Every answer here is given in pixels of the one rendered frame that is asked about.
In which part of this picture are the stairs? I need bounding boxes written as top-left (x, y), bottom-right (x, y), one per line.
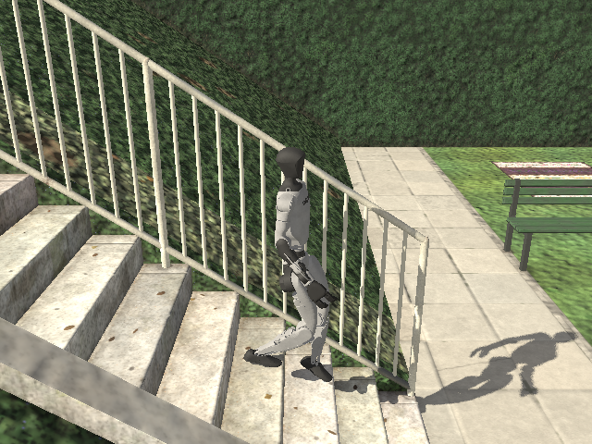
top-left (0, 174), bottom-right (430, 444)

